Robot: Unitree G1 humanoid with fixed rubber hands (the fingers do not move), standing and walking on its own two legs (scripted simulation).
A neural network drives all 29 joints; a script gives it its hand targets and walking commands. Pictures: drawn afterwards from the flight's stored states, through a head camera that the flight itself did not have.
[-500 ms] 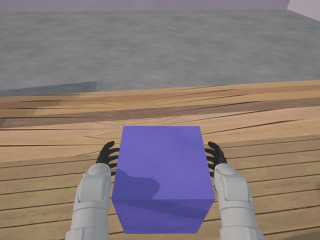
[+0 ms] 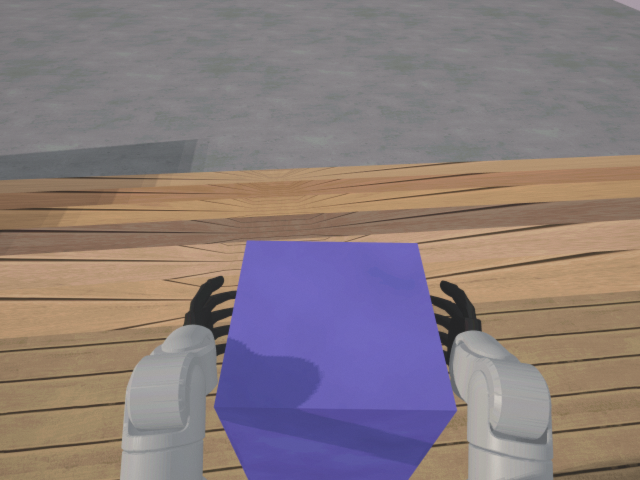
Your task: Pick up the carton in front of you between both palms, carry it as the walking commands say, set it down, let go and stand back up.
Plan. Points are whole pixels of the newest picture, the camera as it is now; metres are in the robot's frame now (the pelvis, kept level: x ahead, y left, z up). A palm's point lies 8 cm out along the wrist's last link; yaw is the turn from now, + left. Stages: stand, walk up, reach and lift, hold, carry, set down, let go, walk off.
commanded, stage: carry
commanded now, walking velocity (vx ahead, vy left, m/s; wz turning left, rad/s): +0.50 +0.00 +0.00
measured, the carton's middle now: (329, 365) +0.27 -0.01 +0.01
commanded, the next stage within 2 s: none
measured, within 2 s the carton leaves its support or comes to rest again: neither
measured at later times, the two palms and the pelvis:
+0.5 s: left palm (215, 169) +0.59 +0.18 +0.09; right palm (389, 178) +0.56 -0.12 +0.09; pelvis +0.30 +0.06 +0.01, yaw -3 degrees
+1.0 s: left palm (256, 81) +0.97 +0.15 +0.08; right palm (377, 83) +0.98 -0.15 +0.08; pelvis +0.61 -0.01 +0.00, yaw -1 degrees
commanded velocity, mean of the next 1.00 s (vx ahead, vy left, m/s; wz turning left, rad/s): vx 0.50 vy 0.00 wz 0.00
